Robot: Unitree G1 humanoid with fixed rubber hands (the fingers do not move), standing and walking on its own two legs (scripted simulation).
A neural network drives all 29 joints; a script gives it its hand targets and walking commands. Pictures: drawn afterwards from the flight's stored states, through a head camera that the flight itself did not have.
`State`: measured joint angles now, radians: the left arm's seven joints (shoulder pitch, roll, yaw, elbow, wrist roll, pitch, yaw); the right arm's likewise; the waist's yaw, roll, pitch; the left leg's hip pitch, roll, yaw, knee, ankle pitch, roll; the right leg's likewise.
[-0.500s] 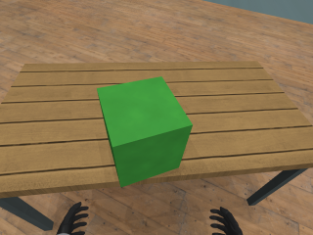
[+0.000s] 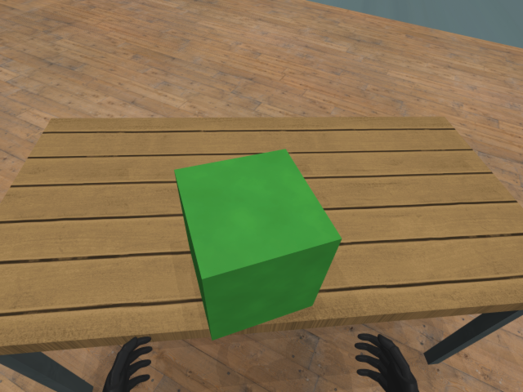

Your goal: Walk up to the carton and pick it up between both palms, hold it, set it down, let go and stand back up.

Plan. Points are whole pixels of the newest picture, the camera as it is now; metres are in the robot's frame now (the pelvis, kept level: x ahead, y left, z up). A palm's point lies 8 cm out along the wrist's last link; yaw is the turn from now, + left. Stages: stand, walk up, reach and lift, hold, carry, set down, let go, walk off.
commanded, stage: reach and lift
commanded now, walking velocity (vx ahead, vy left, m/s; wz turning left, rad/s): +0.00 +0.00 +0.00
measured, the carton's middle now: (249, 243) +0.38 +0.05 -0.01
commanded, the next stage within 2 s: none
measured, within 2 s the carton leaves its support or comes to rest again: neither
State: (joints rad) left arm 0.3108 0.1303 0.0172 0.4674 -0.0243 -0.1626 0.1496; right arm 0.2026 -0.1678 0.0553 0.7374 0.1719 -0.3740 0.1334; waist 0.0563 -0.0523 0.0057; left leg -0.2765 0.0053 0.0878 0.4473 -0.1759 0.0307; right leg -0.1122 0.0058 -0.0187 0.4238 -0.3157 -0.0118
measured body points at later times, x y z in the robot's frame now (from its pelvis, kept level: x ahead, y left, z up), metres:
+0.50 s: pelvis +0.00 -0.06 -0.01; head -0.01 -0.03 +0.44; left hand +0.16 +0.19 -0.06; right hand +0.19 -0.22 -0.04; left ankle +0.04 +0.10 -0.74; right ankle -0.06 -0.11 -0.74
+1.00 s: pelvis +0.01 -0.05 +0.00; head -0.01 -0.04 +0.45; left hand +0.21 +0.22 -0.01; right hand +0.26 -0.21 +0.00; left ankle +0.04 +0.10 -0.74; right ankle -0.06 -0.11 -0.74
